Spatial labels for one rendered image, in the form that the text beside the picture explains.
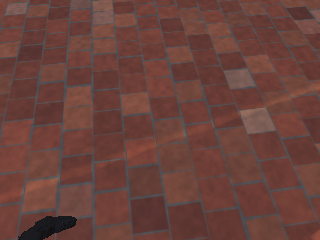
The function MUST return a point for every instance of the left robot hand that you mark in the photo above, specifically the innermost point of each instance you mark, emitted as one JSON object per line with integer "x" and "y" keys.
{"x": 48, "y": 226}

